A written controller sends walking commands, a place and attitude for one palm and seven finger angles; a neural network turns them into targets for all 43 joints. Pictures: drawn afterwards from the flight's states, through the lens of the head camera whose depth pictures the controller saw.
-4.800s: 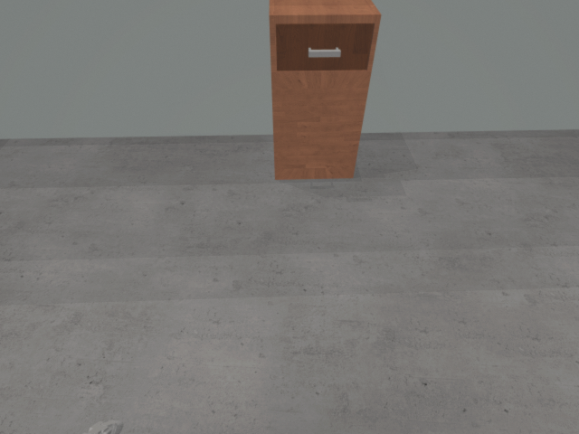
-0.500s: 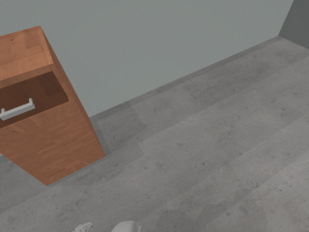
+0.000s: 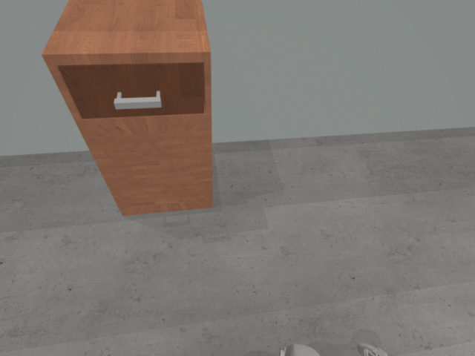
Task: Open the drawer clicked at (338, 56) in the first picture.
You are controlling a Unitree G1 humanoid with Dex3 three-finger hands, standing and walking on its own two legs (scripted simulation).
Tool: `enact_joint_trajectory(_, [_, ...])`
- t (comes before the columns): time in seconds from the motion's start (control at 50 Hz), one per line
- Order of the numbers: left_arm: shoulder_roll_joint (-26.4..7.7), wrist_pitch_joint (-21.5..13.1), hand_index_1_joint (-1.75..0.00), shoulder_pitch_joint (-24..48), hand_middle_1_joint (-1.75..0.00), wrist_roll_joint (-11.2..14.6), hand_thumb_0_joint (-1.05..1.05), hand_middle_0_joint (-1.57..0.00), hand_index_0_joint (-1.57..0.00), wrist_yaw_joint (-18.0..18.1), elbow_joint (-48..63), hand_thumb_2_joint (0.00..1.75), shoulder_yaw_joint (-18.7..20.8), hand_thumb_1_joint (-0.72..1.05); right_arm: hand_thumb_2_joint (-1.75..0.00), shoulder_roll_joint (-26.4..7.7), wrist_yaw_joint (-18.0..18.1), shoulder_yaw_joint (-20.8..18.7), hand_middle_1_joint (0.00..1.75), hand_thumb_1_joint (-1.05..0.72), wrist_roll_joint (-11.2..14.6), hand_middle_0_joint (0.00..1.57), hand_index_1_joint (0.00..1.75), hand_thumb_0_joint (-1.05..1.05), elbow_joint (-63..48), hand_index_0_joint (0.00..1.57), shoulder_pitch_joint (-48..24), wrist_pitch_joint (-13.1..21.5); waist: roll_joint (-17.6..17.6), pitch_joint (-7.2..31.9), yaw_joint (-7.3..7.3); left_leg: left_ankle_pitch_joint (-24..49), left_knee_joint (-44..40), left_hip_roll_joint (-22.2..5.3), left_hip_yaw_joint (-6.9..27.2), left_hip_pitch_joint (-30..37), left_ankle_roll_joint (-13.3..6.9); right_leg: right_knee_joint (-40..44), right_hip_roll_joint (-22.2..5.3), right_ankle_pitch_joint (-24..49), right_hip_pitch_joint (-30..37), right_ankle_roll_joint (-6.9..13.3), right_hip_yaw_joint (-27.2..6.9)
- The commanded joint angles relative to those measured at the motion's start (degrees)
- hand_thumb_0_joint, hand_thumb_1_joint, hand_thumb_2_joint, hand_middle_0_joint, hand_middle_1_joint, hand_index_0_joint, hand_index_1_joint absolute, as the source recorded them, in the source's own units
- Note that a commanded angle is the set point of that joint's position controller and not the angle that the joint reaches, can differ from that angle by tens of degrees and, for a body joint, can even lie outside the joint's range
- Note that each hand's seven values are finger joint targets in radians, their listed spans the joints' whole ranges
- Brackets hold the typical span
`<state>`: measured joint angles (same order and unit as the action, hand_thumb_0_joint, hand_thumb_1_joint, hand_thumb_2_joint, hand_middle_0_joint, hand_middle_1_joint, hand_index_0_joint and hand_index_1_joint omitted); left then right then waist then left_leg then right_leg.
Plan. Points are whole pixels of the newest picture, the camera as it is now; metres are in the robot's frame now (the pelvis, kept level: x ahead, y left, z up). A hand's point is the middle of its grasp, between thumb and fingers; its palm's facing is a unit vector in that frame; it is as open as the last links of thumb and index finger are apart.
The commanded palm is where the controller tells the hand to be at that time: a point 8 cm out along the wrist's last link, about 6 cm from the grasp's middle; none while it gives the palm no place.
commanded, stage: turn to face it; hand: left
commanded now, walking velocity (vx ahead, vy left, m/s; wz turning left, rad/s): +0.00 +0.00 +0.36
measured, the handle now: (138, 98) +0.76 +0.36 -0.08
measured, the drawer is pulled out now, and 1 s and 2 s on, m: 0.00 0.00 0.00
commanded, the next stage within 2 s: take the last steps up to it in 0.30 s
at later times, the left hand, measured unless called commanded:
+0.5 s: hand out of the picture +0.04 +0.13 -0.14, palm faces +0.22 -0.94 -0.27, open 7.3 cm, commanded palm none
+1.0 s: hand out of the picture -0.07 +0.18 -0.18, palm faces +0.31 -0.94 -0.13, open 7.4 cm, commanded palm none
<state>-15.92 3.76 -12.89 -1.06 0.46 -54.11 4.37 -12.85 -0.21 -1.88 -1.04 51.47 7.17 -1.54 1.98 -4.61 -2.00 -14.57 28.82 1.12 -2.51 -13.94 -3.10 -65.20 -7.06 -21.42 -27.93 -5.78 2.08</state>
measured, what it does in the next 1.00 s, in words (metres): steps on the spot: right foot, then left foot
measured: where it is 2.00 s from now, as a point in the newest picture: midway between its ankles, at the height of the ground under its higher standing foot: (215, 329)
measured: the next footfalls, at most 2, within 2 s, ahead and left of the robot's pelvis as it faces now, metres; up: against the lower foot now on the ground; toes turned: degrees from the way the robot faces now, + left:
right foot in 0.28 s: +0.04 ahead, -0.14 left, +0.00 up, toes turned +3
left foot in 0.86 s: +0.05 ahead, +0.12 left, +0.00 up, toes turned +21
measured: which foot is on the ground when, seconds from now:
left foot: down 0.00-0.30, up 0.32-0.84, down 0.86-1.00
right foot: up 0.00-0.26, down 0.28-0.86, up 0.88-1.00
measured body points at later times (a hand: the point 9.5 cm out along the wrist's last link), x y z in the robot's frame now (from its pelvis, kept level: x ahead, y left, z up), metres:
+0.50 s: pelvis +0.00 -0.06 +0.01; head +0.01 -0.10 +0.45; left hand +0.03 +0.18 -0.12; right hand +0.06 -0.31 -0.17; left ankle -0.07 +0.09 -0.65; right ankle +0.00 -0.14 -0.74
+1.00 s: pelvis +0.05 +0.04 +0.00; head +0.04 +0.06 +0.45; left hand -0.09 +0.23 -0.16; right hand +0.18 -0.17 -0.13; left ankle +0.02 +0.11 -0.74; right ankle +0.05 -0.11 -0.66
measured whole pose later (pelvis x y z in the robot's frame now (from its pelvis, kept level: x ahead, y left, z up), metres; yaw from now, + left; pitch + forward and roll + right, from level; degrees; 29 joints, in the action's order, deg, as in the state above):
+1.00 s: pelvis +0.05 +0.04 +0.00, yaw +12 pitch -2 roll -1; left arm -9.5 0.8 -25.2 -1.7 -0.4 -66.9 2.5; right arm -8.5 1.5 -2.5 -0.7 57.8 12.5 3.5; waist 2.4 -0.7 -2.4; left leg -16.2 25.6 -0.6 -9.0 -7.8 -3.3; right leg -60.2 -5.8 -20.1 -22.7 0.1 4.1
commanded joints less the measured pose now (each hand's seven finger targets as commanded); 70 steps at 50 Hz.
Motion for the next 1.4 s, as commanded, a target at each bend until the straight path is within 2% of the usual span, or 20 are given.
enact_joint_trajectory(0.0, [-4.12,-1.26,-0.30,0.17,-0.30,-0.11,0.00,-0.20,-0.20,0.45,4.39,0.90,0.81,0.90,-0.90,-11.15,0.77,-3.45,0.30,-0.90,0.17,0.20,0.30,0.00,-2.90,0.20,3.06,1.10,-7.70,5.88,2.54,17.43,-11.91,-14.30,14.81,6.20,-6.07,3.06,0.38,0.87,-2.59,-0.43,-1.45])
enact_joint_trajectory(0.12, [-1.81,-1.78,-0.30,3.89,-0.30,0.33,0.00,-0.20,-0.20,0.93,6.34,0.90,-0.08,0.90,-0.90,-10.49,0.89,-3.82,0.30,-0.90,-0.42,0.20,0.30,0.00,-1.47,0.20,5.74,0.66,-10.08,6.51,4.03,21.92,-9.23,-14.82,19.06,6.96,-7.89,16.59,2.99,-4.58,2.28,0.54,-1.04])
enact_joint_trajectory(0.22, [-1.43,-3.07,-0.30,-1.45,-0.30,0.85,0.00,-0.20,-0.20,1.41,4.55,0.90,-0.24,0.90,-0.90,-9.35,0.76,-3.70,0.30,-0.90,0.00,0.20,0.30,0.00,-0.87,0.20,4.31,0.50,-9.46,8.49,1.05,23.73,-3.57,-11.52,18.76,0.00,-4.58,36.81,5.06,6.76,17.61,1.89,0.14])
enact_joint_trajectory(0.24, [-2.87,-3.68,-0.30,-3.14,-0.30,0.60,0.00,-0.20,-0.20,1.58,4.07,0.90,0.01,0.90,-0.90,-8.01,0.54,-3.57,0.30,-0.90,0.40,0.20,0.30,0.00,-0.80,0.20,4.29,0.59,-5.29,9.48,0.22,17.32,-0.11,-8.73,16.57,-3.64,-1.67,44.10,2.58,12.36,23.59,2.44,-1.82])
enact_joint_trajectory(0.28, [-10.77,-4.46,-0.30,-4.11,-0.30,-0.39,0.00,-0.20,-0.20,2.01,4.58,0.90,1.20,0.90,-0.90,-3.69,0.41,-3.02,0.30,-0.90,0.72,0.20,0.30,0.00,-2.74,0.20,4.81,0.25,14.72,8.65,-0.01,-18.46,20.86,1.96,4.74,-16.63,4.98,48.43,-20.59,29.84,26.15,12.81,-21.66])
enact_joint_trajectory(0.3, [-8.81,-4.19,-0.30,-3.08,-0.30,-0.04,0.00,-0.20,-0.20,2.12,4.75,0.90,0.79,0.90,-0.90,-5.46,0.55,-3.66,0.30,-0.90,0.22,0.20,0.30,0.00,-1.68,0.20,4.24,-0.72,8.27,7.33,0.12,-18.21,29.35,-0.06,7.62,-14.33,4.54,48.50,-19.64,26.86,19.62,15.26,-17.79])
enact_joint_trajectory(0.32, [-6.70,-4.17,-0.30,0.65,-0.30,0.02,0.00,-0.20,-0.20,2.26,5.11,0.90,0.68,0.90,-0.90,-5.33,0.37,-3.79,0.30,-0.90,-0.13,0.20,0.30,0.00,-0.08,0.20,5.23,-1.48,11.48,3.94,1.84,-15.11,33.94,-1.22,8.37,-15.26,4.57,50.12,-16.10,20.45,15.30,14.21,-14.51])
enact_joint_trajectory(0.4, [-2.70,-4.80,-0.30,1.46,-0.30,0.23,0.00,-0.20,-0.20,1.64,4.57,0.90,-0.49,0.90,-0.90,-3.66,-0.30,-3.58,0.30,-0.90,-0.23,0.20,0.30,0.00,3.62,0.20,8.49,-1.68,6.60,0.91,3.14,-4.65,38.79,-2.26,5.20,-16.49,6.11,49.42,-8.67,19.88,17.06,10.50,-4.69])
enact_joint_trajectory(0.5, [-1.74,-6.30,-0.30,-8.24,-0.30,-0.10,0.00,-0.20,-0.20,1.30,0.34,0.90,-0.34,0.90,-0.90,-3.67,-0.92,-3.34,0.30,-0.90,-0.93,0.20,0.30,0.00,3.29,0.20,4.58,-0.59,6.24,1.65,-0.48,-2.10,34.48,-4.87,3.63,-21.45,6.67,53.10,-10.50,7.90,26.04,11.05,-7.96])
enact_joint_trajectory(0.66, [-2.27,-7.17,-0.30,-14.00,-0.30,-0.96,0.00,-0.20,-0.20,0.59,-5.09,0.90,-0.71,0.90,-0.90,-1.28,-1.58,-1.97,0.30,-0.90,-0.46,0.20,0.30,0.00,2.66,0.20,-1.22,1.07,7.30,-0.79,-2.15,-5.20,16.80,-5.76,-0.99,-16.80,4.99,56.21,-11.64,3.17,24.98,13.64,-7.88])
enact_joint_trajectory(0.74, [-2.81,-6.83,-0.30,-13.55,-0.30,-0.88,0.00,-0.20,-0.20,0.44,-7.27,0.90,-0.68,0.90,-0.90,-0.24,-1.51,-1.27,0.30,-0.90,-0.03,0.20,0.30,0.00,3.02,0.20,-0.23,2.04,8.35,-0.95,-0.94,-5.78,7.21,-4.53,-3.40,-7.32,3.48,54.22,-10.90,2.81,19.88,13.49,-5.35])
enact_joint_trajectory(0.78, [-2.45,-6.48,-0.30,-12.08,-0.30,-0.37,0.00,-0.20,-0.20,0.35,-7.96,0.90,-0.65,0.90,-0.90,-0.56,-1.13,-1.24,0.30,-0.90,0.03,0.20,0.30,0.00,5.06,0.20,5.01,2.78,5.44,0.47,2.02,-0.54,-1.56,-3.01,-6.31,5.38,3.31,49.91,-8.02,-0.27,13.03,11.37,-1.55])
enact_joint_trajectory(0.8, [-1.22,-6.18,-0.30,-11.12,-0.30,-0.19,0.00,-0.20,-0.20,0.19,-8.05,0.90,-0.97,0.90,-0.90,-2.41,-0.60,-1.55,0.30,-0.90,0.13,0.20,0.30,0.00,6.75,0.20,9.83,3.25,-0.14,1.75,4.23,-1.15,-4.31,-3.60,-5.22,14.44,3.24,44.79,-5.61,-2.76,7.20,9.86,0.92])
enact_joint_trajectory(0.84, [3.95,-5.97,-0.30,-9.41,-0.30,-0.09,0.00,-0.20,-0.20,-0.30,-5.33,0.90,-2.16,0.90,-0.90,-11.71,0.55,-3.85,0.30,-0.90,-0.47,0.20,0.30,0.00,9.61,0.20,21.71,3.69,-22.33,4.15,8.68,-16.42,-18.27,-24.39,23.77,22.58,-3.92,15.44,4.11,-12.08,-8.55,5.37,8.02])
enact_joint_trajectory(0.86, [2.43,-5.81,-0.30,-6.73,-0.30,-0.48,0.00,-0.20,-0.20,-0.12,-4.09,0.90,-1.84,0.90,-0.90,-11.81,0.93,-3.70,0.30,-0.90,-0.35,0.20,0.30,0.00,9.39,0.20,21.22,3.21,-14.72,1.06,8.30,-19.32,-20.48,-26.87,25.35,17.95,-6.53,7.87,2.30,-11.41,-10.91,6.41,2.75])
enact_joint_trajectory(0.92, [2.88,-5.21,-0.30,-7.10,-0.30,-0.82,0.00,-0.20,-0.20,-0.90,-6.79,0.90,-1.29,0.90,-0.90,-4.33,1.49,-1.55,0.30,-0.90,0.00,0.20,0.30,0.00,7.46,0.20,12.14,3.99,-8.51,-6.08,3.77,-12.89,-22.26,-20.66,15.35,5.30,-4.28,0.76,-1.27,0.97,-8.64,6.53,-0.66])
enact_joint_trajectory(1.0, [4.96,-4.76,-0.30,-10.72,-0.30,-0.81,0.00,-0.20,-0.20,-1.14,-8.31,0.90,-0.98,0.90,-0.90,-1.07,1.92,-1.12,0.30,-0.90,0.41,0.20,0.30,0.00,7.97,0.20,14.35,5.96,-7.02,-2.77,1.46,9.95,-20.79,-15.80,5.27,7.31,-2.69,1.04,-0.23,9.53,-6.26,4.78,0.13])
enact_joint_trajectory(1.24, [4.55,-4.52,-0.30,9.21,-0.30,-0.12,0.00,-0.20,-0.20,-1.72,-0.84,0.90,-1.44,0.90,-0.90,-1.30,2.84,-0.75,0.30,-0.90,-0.49,0.20,0.30,0.00,13.05,0.20,24.78,6.31,-7.73,-6.45,4.92,31.84,-16.41,-17.79,3.14,17.16,-5.75,16.60,0.41,10.77,-13.49,5.70,2.35])
enact_joint_trajectory(1.32, [4.84,-5.19,-0.30,9.99,-0.30,0.15,0.00,-0.20,-0.20,-1.56,-0.10,0.90,-1.71,0.90,-0.90,-2.62,2.88,-0.93,0.30,-0.90,-0.70,0.20,0.30,0.00,14.05,0.20,25.34,5.66,-7.65,-4.68,4.52,44.76,-10.94,-17.52,0.35,16.76,-5.00,26.33,4.24,7.30,-3.18,8.35,5.57])
enact_joint_trajectory(1.38, [2.22,-6.29,-0.30,-4.04,-0.30,-0.10,0.00,-0.20,-0.20,-0.91,-4.45,0.90,-0.92,0.90,-0.90,-3.61,2.67,-1.24,0.30,-0.90,0.09,0.20,0.30,0.00,14.11,0.20,23.55,5.39,-5.89,3.90,-1.73,50.89,5.16,-14.70,-2.48,12.38,-1.82,34.55,7.91,14.71,17.94,9.68,8.02])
